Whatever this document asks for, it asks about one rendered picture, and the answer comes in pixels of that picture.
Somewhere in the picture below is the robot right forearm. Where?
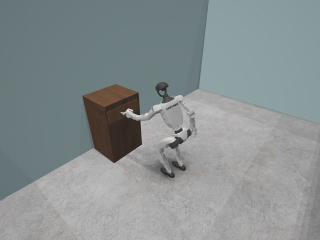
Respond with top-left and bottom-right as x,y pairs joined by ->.
189,113 -> 196,127

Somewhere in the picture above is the cabinet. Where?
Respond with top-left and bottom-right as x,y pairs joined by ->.
82,84 -> 142,163

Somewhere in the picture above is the robot left upper arm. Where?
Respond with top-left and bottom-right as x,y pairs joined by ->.
144,104 -> 162,121

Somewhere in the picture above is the robot left forearm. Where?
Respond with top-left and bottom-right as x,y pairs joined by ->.
130,113 -> 147,121

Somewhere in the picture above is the robot right hand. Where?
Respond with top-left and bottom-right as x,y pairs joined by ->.
189,126 -> 197,138

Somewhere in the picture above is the humanoid robot torso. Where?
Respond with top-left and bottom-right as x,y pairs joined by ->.
159,96 -> 189,144

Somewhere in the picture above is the robot left hand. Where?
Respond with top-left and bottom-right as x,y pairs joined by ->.
126,109 -> 133,118

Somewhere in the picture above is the robot right thigh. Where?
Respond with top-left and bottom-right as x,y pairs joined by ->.
170,126 -> 192,137

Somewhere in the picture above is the drawer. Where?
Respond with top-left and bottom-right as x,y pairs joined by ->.
107,99 -> 139,124

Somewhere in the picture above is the robot right upper arm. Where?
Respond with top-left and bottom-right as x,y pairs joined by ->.
174,95 -> 195,117

